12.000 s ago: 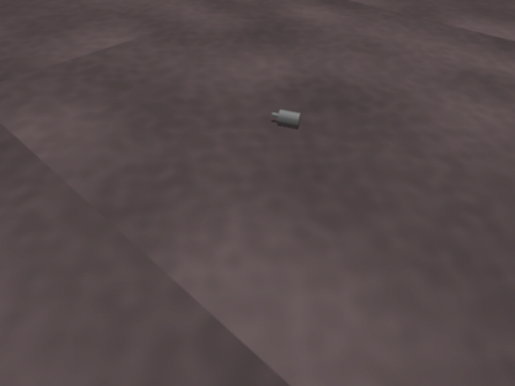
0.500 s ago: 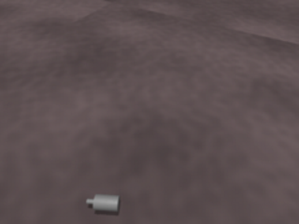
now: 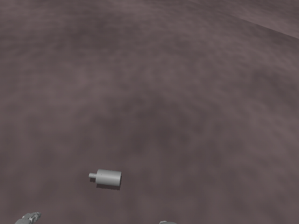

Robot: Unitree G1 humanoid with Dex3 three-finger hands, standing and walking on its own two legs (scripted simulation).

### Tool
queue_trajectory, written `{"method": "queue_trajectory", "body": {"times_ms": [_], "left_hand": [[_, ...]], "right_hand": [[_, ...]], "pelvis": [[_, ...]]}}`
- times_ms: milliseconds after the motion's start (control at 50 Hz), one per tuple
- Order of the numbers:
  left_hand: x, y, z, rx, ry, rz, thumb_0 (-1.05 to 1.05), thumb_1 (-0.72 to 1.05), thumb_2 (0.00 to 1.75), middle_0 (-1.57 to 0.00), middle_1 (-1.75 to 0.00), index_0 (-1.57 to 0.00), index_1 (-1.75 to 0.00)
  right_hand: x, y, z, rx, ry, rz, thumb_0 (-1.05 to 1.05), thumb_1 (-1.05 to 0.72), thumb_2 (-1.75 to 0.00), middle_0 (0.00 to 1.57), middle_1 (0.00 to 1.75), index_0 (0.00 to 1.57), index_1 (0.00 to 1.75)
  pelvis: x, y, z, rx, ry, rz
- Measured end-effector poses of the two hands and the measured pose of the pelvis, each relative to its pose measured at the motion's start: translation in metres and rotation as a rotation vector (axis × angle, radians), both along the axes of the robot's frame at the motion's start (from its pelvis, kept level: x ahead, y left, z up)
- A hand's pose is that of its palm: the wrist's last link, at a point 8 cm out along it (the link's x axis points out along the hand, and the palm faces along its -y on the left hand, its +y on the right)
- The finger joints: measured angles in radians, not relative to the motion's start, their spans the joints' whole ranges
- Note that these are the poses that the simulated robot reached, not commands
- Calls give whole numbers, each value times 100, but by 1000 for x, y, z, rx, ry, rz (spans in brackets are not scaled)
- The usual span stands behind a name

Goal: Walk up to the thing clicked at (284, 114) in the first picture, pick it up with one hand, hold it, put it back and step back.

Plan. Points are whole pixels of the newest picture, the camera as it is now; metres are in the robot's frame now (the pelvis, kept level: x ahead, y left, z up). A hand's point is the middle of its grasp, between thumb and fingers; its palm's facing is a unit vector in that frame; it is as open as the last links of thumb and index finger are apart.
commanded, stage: walk up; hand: left
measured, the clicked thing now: (105, 177) +0.45 +0.19 -0.72
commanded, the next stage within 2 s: stand in 1.58 s
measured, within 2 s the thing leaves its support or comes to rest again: neither
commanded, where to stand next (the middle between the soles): +0.05 -0.05 m, yaw -3 degrees
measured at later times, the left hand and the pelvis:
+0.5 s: hand out of the picture +0.07 +0.22 -0.14, palm faces -0.07 -0.94 -0.35, open 7.4 cm; pelvis -0.03 -0.03 +0.01, yaw -3 degrees
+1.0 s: hand out of the picture +0.09 +0.22 -0.13, palm faces -0.04 -0.94 -0.35, open 7.4 cm; pelvis -0.01 -0.04 +0.02, yaw -3 degrees
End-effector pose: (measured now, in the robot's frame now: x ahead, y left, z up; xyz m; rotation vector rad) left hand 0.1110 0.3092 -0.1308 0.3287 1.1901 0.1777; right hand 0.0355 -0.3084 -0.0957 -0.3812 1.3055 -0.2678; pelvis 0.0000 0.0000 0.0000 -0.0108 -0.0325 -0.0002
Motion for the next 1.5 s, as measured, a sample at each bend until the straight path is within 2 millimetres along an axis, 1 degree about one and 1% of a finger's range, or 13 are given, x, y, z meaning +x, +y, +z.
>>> {"method": "queue_trajectory", "body": {"times_ms": [60,120,180,280,400,480,600,680,860,980,1120,1360,1500], "left_hand": [[-14,-1,1,-6,39,-12,1,91,90,-20,-30,-20,-30],[-23,-1,4,6,66,-32,1,91,90,-20,-30,-21,-30],[-26,-4,9,25,66,-50,1,91,90,-20,-30,-21,-30],[-30,-17,19,54,22,-63,1,91,90,-20,-30,-20,-30],[-42,-40,33,34,-12,-59,1,91,90,-20,-30,-21,-30],[-42,-47,32,8,-41,-51,1,91,90,-20,-30,-21,-30],[-40,-49,19,-36,-34,-19,1,91,90,-20,-30,-21,-30],[-39,-54,17,-48,-25,-26,1,91,90,-20,-30,-21,-30],[-33,-54,27,-22,-19,-27,1,91,90,-20,-30,-21,-30],[-29,-50,35,5,-19,-16,1,91,90,-20,-30,-21,-30],[-28,-50,36,15,-9,-9,1,91,90,-20,-30,-21,-30],[-27,-61,30,-10,3,-18,1,91,90,-20,-30,-21,-30],[-28,-62,28,-19,4,-23,1,91,90,-20,-30,-21,-30]], "right_hand": [[0,5,1,1,-42,-7,1,-90,-90,20,30,21,30],[-1,2,1,-3,-92,-17,1,-90,-90,21,30,21,30],[-6,-6,-1,-7,-121,-21,1,-90,-90,21,30,21,30],[-15,-30,-11,1,-137,-28,1,-90,-90,21,30,21,30],[-17,-43,-10,26,-133,-36,1,-90,-90,20,30,20,30],[-17,-43,-7,23,-111,-6,1,-90,-90,20,30,20,30],[-17,-33,0,13,-115,10,1,-90,-90,20,30,20,30],[-10,-33,5,20,-131,3,1,-90,-90,20,30,21,30],[16,-35,5,39,-185,11,1,-90,-90,20,30,20,30],[23,-34,0,58,-180,15,1,-90,-90,20,30,20,30],[20,-35,-3,68,-153,7,1,-90,-90,20,30,20,30],[5,-41,-1,51,-122,-21,1,-90,-90,20,30,20,30],[-2,-41,1,44,-116,-33,1,-90,-90,20,30,20,30]], "pelvis": [[-3,4,2,-3,1,-23],[-8,3,2,2,-6,-41],[-14,-3,1,7,-11,-58],[-25,-20,-3,-4,-29,-73],[-25,-31,6,14,-26,-68],[-25,-32,8,9,-15,-52],[-23,-31,8,33,-19,-50],[-19,-34,10,15,-25,-58],[-15,-37,14,10,-18,-59],[-13,-39,16,11,-13,-56],[-10,-42,17,12,-11,-57],[-11,-43,18,11,-15,-62],[-14,-42,18,11,-16,-66]]}}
